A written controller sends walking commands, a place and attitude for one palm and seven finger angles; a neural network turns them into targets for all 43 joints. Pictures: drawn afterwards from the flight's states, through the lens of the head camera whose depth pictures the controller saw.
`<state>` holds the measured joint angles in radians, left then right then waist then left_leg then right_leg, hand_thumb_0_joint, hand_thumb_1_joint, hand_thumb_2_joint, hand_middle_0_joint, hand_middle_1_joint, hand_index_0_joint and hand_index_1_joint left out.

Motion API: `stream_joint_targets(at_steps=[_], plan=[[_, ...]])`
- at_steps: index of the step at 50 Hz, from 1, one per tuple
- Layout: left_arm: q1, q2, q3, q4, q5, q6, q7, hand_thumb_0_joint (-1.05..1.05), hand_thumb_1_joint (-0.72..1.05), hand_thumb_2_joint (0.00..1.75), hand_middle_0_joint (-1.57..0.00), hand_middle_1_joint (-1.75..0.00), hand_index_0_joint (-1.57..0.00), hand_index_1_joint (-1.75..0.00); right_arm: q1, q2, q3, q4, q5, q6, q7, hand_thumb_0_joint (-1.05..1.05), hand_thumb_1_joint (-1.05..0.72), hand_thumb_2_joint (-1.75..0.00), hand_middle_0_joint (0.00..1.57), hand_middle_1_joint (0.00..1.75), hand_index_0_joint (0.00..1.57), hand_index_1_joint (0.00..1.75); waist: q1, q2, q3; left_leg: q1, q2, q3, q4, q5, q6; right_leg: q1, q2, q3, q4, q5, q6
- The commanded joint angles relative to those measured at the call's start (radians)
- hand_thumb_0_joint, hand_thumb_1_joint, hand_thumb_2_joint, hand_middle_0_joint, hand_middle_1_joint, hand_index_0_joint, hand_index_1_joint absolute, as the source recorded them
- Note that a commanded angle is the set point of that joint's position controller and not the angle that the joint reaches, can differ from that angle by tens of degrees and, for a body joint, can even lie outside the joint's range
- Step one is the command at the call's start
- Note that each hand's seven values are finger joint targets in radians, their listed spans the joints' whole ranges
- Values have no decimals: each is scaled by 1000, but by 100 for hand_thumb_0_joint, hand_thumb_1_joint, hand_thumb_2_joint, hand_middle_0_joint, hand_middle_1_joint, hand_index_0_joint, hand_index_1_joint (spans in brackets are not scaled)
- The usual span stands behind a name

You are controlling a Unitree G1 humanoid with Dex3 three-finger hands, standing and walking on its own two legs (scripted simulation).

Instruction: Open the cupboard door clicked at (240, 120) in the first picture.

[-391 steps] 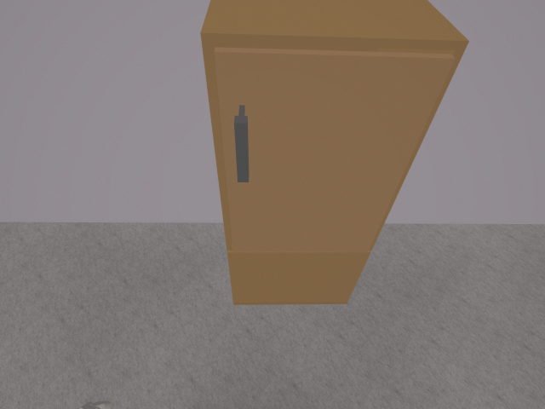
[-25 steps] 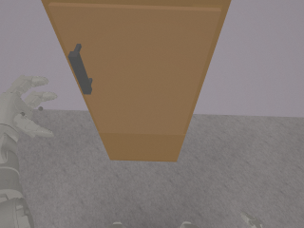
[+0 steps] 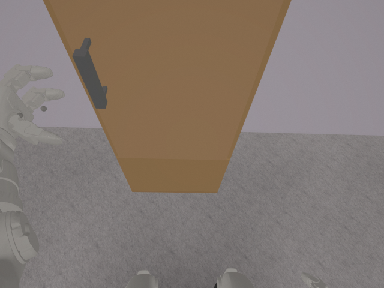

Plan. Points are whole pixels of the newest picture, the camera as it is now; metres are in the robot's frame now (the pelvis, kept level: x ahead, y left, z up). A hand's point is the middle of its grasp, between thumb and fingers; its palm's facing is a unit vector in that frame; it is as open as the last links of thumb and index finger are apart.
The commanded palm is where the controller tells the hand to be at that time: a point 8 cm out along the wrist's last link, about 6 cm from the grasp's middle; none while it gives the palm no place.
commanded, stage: move the hooked fingers beside the handle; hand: left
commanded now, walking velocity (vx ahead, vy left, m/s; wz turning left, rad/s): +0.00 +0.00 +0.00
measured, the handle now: (94, 75) +0.54 +0.22 +0.10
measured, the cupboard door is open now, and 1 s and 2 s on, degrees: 0 0 0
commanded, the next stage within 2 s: slide the fingers in behind the handle in 1.22 s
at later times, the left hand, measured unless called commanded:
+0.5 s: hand (51, 85) +0.49 +0.29 +0.11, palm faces -0.02 -1.00 -0.01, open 14.0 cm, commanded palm +0.47 +0.33 +0.11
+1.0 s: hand (52, 94) +0.48 +0.29 +0.11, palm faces -0.03 -1.00 +0.00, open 14.0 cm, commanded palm +0.46 +0.33 +0.11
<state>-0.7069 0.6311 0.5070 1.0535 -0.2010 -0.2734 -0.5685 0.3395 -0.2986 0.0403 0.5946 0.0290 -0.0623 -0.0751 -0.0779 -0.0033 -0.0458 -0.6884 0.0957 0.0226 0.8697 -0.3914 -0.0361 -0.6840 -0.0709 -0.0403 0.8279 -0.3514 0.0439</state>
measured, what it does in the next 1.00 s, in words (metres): stands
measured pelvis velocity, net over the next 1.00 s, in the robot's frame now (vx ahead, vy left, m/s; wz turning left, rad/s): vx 0.01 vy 0.01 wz -0.01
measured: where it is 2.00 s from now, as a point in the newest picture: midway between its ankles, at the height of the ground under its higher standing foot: outside the picture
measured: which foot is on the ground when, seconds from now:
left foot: down 0.00-1.00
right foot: down 0.00-1.00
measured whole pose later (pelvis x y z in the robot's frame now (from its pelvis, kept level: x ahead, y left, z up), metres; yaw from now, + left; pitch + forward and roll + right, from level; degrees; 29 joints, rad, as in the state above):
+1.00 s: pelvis +0.01 +0.01 -0.01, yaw -1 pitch +17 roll -3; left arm -0.85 0.70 0.50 1.15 -0.15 -0.25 -0.55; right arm 0.35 -0.29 0.05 0.56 0.02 0.05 -0.04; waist -0.12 0.00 -0.07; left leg -0.81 0.10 0.01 0.95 -0.43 -0.02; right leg -0.78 -0.06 -0.04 0.86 -0.37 0.06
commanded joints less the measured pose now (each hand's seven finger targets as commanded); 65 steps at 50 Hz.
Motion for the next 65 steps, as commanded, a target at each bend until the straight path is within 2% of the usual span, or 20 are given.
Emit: stream_joint_targets(at_steps=[1,4,10,12,18,20,23,26,29,35,37,39,43,46,50,54,58,61,63,65], plan=[[-458,325,23,-172,-15,-65,-10,0,-50,30,-30,-120,-30,-120,105,-178,-67,-70,1,-17,-18,0,-90,-90,20,30,20,30,-28,119,-381,196,-83,-10,-102,210,52,125,93,-2,-84,213,-57],[-524,342,23,-121,-14,-57,-9,0,-50,30,-30,-120,-30,-120,123,-185,-63,-58,-3,-8,-22,0,-90,-90,20,30,20,30,-46,88,-365,162,-80,-16,-94,187,55,105,95,-4,-80,188,-57],[-543,472,105,-130,22,-67,7,0,-50,30,-30,-120,-30,-120,160,-189,-67,-61,-9,21,-13,0,-90,-90,20,30,20,30,-22,152,-502,181,-79,-17,-65,277,54,143,96,1,-47,265,-56],[-555,433,70,-115,30,-65,9,0,-50,30,-30,-120,-30,-120,165,-184,-66,-60,-9,30,-7,0,-90,-90,20,30,20,30,-38,153,-484,179,-77,-12,-59,281,55,119,99,-1,-49,271,-53],[-575,499,92,-29,57,-34,4,0,-50,30,-30,-120,-30,-120,192,-196,-64,-63,-7,62,-5,0,-90,-90,20,30,20,30,-57,116,-432,111,-75,-13,-54,248,61,105,102,-1,-54,255,-48],[-614,510,93,-58,61,-45,2,0,-50,30,-30,-120,-30,-120,204,-196,-64,-57,-13,68,-4,0,-90,-90,20,30,20,30,-61,169,-459,157,-70,-19,-46,291,57,74,105,-6,-46,269,-52],[-591,466,67,-26,56,-45,-4,0,-50,30,-30,-120,-30,-120,212,-196,-64,-58,-14,77,0,0,-90,-90,20,30,20,30,-73,148,-443,157,-67,-20,-43,272,57,45,109,-12,-52,239,-51],[-559,442,71,-62,32,-54,-23,0,-50,30,-30,-120,-30,-120,214,-195,-68,-69,-15,86,6,0,-90,-90,20,30,20,30,-55,185,-509,212,-67,-20,-37,327,53,52,112,-17,-39,271,-56],[-506,496,131,-45,21,-46,-25,0,-50,30,-30,-120,-30,-120,218,-199,-69,-75,-19,97,9,0,-90,-90,20,30,20,30,-35,148,-501,181,-69,-17,-30,359,57,85,117,-18,-30,310,-59],[-513,475,123,-220,24,-70,6,0,-50,30,-30,-120,-30,-120,200,-184,-76,-97,-18,108,26,0,-90,-90,20,30,20,30,-25,248,-543,284,-61,-26,-28,459,46,62,121,-26,-25,334,-59],[-465,461,133,-207,9,-71,10,0,-50,30,-30,-120,-30,-120,193,-184,-77,-101,-15,109,29,0,-90,-90,20,30,20,30,-24,194,-522,266,-61,-27,-30,441,48,77,123,-30,-30,330,-59],[-506,373,64,-194,-4,-62,5,0,-50,30,-30,-120,-30,-120,182,-177,-73,-97,-13,105,26,0,-90,-90,20,30,20,30,-50,197,-463,250,-63,-23,-39,395,52,51,125,-32,-38,304,-61],[-510,342,22,-122,16,-30,8,0,-50,30,-30,-120,-30,-120,179,-181,-72,-85,-12,99,20,0,-90,-90,20,30,20,30,-60,176,-396,207,-67,-27,-56,300,51,23,116,-33,-52,243,-59],[-532,354,19,-86,27,-26,17,0,-50,30,-30,-120,-30,-120,179,-183,-66,-81,-13,97,14,0,-90,-90,20,30,20,30,-70,129,-385,179,-66,-29,-48,289,52,20,112,-31,-47,245,-57],[-571,379,43,-148,23,-66,29,0,-50,30,-30,-120,-30,-120,172,-178,-67,-86,-17,91,13,0,-90,-90,20,30,20,30,-55,185,-472,232,-67,-29,-34,338,46,43,112,-24,-31,275,-61],[-593,414,76,-153,17,-83,35,0,-50,30,-30,-120,-30,-120,169,-179,-64,-85,-18,88,11,0,-90,-90,20,30,20,30,-51,168,-501,217,-68,-28,-28,334,51,76,114,-20,-24,290,-62],[-562,426,62,-95,46,-51,33,0,-50,30,-30,-120,-30,-120,165,-179,-61,-87,-11,92,11,0,-90,-90,20,30,20,30,-49,169,-453,154,-75,-19,-37,279,55,83,106,-14,-34,273,-55],[-526,430,66,-101,48,-48,27,0,-50,30,-30,-120,-30,-120,170,-179,-61,-95,-13,97,12,0,-90,-90,20,30,20,30,-40,185,-479,172,-74,-18,-33,307,52,83,107,-17,-28,287,-56],[-538,429,68,-89,35,-47,22,0,-50,30,-30,-120,-30,-120,171,-184,-62,-93,-11,98,13,0,-90,-90,20,30,20,30,-53,119,-447,132,-73,-13,-35,258,58,96,110,-12,-41,266,-51],[-551,451,87,-82,22,-54,12,0,-50,30,-30,-120,-30,-120,173,-188,-61,-93,-10,99,11,0,-90,-90,20,30,20,30,-53,124,-453,123,-74,-14,-38,248,58,105,111,-10,-39,263,-52]])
